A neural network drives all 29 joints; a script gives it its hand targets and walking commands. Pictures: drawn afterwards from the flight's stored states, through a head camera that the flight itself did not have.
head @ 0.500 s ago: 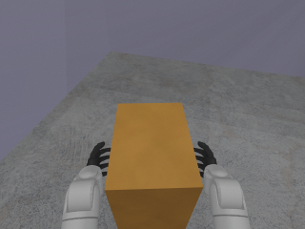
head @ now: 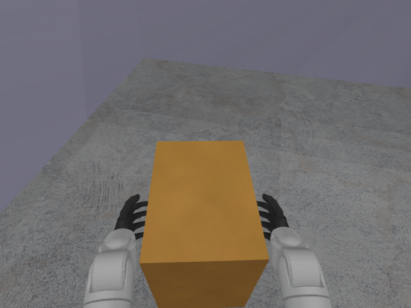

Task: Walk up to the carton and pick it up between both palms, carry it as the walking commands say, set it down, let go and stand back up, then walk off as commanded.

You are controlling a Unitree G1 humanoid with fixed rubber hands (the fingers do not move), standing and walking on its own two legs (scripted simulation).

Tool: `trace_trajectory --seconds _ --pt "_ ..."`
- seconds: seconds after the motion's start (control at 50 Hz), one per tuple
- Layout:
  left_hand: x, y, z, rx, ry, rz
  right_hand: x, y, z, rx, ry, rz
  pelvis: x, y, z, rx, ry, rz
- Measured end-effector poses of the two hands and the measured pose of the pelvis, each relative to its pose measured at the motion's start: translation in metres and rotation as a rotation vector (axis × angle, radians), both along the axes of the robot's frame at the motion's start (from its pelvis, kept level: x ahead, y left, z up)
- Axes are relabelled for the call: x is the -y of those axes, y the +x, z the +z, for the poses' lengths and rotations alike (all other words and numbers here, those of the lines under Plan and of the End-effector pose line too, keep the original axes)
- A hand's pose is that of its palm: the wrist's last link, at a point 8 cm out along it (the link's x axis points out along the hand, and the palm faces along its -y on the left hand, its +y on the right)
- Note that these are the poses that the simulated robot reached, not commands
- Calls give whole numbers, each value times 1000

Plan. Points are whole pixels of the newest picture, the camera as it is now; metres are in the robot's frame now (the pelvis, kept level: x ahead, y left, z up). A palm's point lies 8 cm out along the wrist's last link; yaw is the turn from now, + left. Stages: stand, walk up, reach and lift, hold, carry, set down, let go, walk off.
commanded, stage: hold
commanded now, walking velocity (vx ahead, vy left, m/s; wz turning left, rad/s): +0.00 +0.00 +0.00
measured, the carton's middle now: (201, 225) +0.33 +0.03 -0.06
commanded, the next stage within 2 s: set down in 0.08 s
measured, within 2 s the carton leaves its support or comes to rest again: neither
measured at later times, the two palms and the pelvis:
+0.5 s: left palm (122, 234) +0.27 +0.19 +0.00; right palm (266, 235) +0.28 -0.11 +0.00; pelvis -0.02 +0.02 -0.01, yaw -1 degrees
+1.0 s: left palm (134, 238) +0.30 +0.19 -0.09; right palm (257, 242) +0.31 -0.11 -0.10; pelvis -0.03 +0.03 -0.04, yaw -2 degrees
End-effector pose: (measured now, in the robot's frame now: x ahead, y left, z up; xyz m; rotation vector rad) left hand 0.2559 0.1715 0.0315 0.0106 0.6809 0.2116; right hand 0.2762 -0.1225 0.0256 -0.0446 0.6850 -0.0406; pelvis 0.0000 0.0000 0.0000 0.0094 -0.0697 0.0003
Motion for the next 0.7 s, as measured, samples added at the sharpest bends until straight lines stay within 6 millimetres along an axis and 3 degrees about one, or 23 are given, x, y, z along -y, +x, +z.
trace_trajectory --seconds 0.14,0.4,0.7 --pt "-2 5 0 13 -17 -41 -1 -11 -3 16 -16 -33 -11 -12 0 17 0 -41" --pt "-18 10 -17 11 -30 -3 -18 6 -16 10 8 -22 -24 -23 -12 57 -10 -32" --pt "-10 28 -62 -27 -19 -23 -10 17 -64 -24 -2 -27 -23 -28 -21 -73 -3 -33"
